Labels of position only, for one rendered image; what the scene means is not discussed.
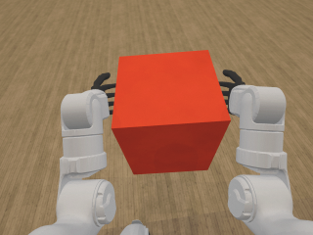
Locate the robot right hand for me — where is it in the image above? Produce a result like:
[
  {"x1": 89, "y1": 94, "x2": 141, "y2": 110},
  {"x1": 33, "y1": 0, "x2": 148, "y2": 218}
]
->
[{"x1": 219, "y1": 70, "x2": 245, "y2": 116}]

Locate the left robot thigh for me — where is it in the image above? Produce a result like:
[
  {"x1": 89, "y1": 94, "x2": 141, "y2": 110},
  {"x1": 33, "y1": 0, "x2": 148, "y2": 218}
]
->
[{"x1": 120, "y1": 223, "x2": 149, "y2": 235}]

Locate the left robot upper arm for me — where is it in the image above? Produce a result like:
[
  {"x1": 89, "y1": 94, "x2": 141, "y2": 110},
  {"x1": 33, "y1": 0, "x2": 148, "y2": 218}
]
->
[{"x1": 28, "y1": 179, "x2": 116, "y2": 235}]

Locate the carton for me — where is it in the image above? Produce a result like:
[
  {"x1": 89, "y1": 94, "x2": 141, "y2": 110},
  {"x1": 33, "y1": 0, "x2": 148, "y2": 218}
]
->
[{"x1": 112, "y1": 50, "x2": 231, "y2": 175}]

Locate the robot left shin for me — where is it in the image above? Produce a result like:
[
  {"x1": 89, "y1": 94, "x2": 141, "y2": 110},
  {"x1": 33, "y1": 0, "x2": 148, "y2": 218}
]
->
[{"x1": 131, "y1": 219, "x2": 143, "y2": 225}]

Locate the right robot upper arm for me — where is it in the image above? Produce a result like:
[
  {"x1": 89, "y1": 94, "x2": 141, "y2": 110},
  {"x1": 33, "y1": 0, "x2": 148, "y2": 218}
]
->
[{"x1": 227, "y1": 174, "x2": 313, "y2": 235}]

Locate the robot left hand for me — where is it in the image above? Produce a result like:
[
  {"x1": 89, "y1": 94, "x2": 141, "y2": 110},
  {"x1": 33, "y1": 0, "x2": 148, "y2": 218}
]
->
[{"x1": 91, "y1": 72, "x2": 116, "y2": 115}]

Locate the right robot forearm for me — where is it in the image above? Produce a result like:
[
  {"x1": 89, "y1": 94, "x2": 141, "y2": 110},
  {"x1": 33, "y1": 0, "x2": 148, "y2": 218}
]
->
[{"x1": 229, "y1": 84, "x2": 293, "y2": 210}]

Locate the left robot forearm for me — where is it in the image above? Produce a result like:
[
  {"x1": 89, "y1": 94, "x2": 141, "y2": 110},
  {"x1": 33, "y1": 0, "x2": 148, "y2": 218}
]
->
[{"x1": 56, "y1": 89, "x2": 110, "y2": 218}]

